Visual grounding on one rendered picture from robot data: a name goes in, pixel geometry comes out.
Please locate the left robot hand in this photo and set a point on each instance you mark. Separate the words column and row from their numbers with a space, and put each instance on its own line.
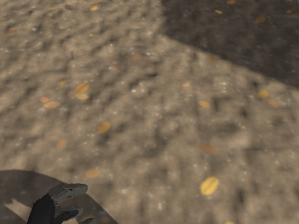
column 47, row 210

